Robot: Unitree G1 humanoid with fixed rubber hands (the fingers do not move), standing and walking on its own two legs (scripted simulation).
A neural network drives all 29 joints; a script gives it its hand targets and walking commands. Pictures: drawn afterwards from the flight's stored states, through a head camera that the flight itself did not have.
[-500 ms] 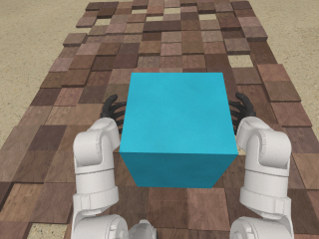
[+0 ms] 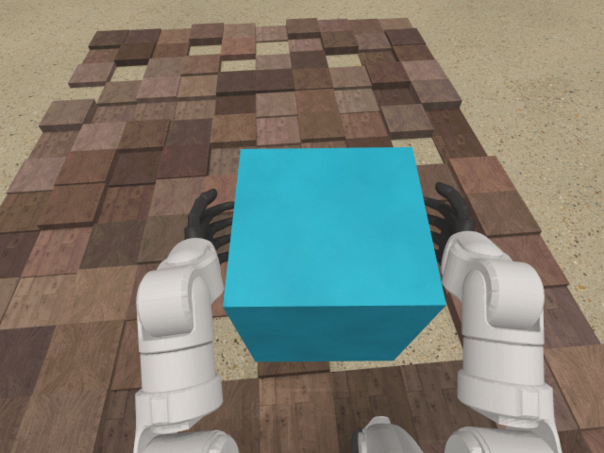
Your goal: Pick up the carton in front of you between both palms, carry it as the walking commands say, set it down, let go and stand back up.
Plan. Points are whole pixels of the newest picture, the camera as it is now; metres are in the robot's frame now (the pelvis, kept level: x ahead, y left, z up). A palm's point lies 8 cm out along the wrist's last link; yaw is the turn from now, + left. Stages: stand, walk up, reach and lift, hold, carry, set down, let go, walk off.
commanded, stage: carry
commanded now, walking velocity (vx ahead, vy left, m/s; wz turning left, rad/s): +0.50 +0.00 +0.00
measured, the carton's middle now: (325, 266) +0.36 -0.02 +0.04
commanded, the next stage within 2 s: none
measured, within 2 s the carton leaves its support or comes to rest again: neither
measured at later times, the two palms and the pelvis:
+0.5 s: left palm (239, 134) +0.63 +0.11 +0.05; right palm (402, 123) +0.65 -0.18 +0.05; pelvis +0.33 -0.05 -0.03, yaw +1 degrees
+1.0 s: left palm (259, 17) +0.97 +0.08 +0.11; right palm (394, 13) +0.96 -0.22 +0.12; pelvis +0.63 -0.06 -0.01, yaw -1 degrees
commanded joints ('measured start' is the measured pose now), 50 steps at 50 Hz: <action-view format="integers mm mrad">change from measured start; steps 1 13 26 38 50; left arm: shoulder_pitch -579 -629 -512 -586 -670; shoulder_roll -750 -817 -883 -775 -746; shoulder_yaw -659 -589 -799 -642 -636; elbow -29 109 -92 -25 16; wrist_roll -231 -271 -349 -262 -258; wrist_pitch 3 0 -66 -16 33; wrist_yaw -83 -103 -164 -85 -95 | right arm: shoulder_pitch -583 -633 -421 -638 -638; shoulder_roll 829 890 903 858 811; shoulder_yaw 696 598 736 730 637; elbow -65 64 -119 -133 -6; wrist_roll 295 207 187 315 262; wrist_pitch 26 46 -25 7 57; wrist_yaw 109 74 112 100 96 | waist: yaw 1 118 123 19 8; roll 124 -96 -70 76 154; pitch -376 -441 -339 -478 -336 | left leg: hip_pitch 282 -558 -510 205 132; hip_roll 254 54 62 339 268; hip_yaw -170 -140 16 -378 -120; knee -33 922 248 -59 -11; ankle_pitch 454 -118 241 337 229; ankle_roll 97 -63 -75 132 64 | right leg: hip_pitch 45 857 810 33 173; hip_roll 1 -269 -133 -2 16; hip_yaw -18 447 72 66 -40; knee -99 -346 -392 360 -207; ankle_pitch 135 195 516 -272 140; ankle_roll -23 -214 -165 -37 -7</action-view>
